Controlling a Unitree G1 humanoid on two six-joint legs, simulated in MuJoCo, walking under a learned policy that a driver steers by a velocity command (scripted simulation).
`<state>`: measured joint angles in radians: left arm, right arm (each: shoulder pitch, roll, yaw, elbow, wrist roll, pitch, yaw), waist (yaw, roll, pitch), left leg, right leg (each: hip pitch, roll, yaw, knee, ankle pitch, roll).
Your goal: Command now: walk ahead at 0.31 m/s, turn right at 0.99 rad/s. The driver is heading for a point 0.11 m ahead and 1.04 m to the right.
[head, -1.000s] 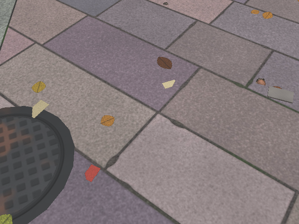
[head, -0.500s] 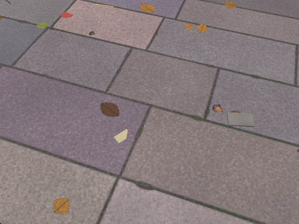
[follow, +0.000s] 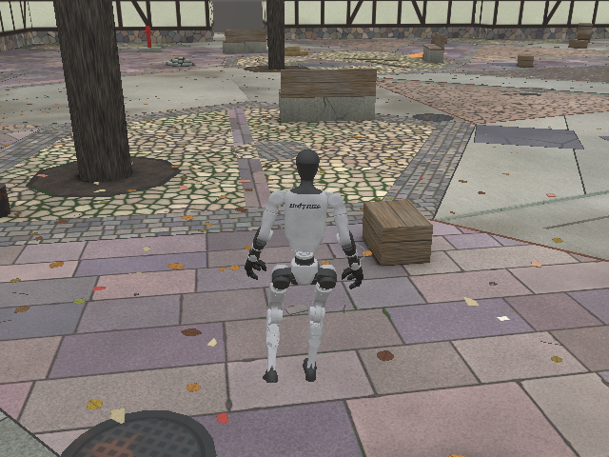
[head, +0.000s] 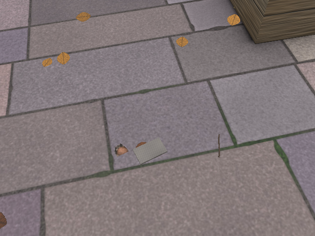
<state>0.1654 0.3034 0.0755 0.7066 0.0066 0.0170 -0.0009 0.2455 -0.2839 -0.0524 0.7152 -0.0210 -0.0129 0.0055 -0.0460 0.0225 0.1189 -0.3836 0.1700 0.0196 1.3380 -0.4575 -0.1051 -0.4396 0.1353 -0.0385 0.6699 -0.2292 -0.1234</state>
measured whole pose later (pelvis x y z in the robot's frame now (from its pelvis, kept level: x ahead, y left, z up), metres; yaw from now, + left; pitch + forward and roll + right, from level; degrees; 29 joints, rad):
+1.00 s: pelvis +0.24 -0.09 +0.02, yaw -60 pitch +2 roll +1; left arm 0.25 0.32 0.04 0.67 0.02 0.02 -0.04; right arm 0.24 -0.35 -0.06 0.67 -0.06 0.02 0.02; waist 0.00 0.07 -0.02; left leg -0.45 0.10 0.06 1.05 -0.42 -0.06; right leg -0.24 0.06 -0.02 0.59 -0.39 -0.10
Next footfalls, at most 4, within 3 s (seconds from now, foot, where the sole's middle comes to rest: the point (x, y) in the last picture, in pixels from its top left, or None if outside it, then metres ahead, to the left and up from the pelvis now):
0.42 left None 0.37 0.04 -0.75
0.90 right None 0.18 -0.12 -0.75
1.30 left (272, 199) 0.52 -0.44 -0.75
1.76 right None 0.28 -0.88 -0.75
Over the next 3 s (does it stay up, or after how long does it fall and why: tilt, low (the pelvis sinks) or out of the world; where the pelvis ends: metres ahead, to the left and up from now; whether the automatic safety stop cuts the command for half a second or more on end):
stays up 0.20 -1.31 0.03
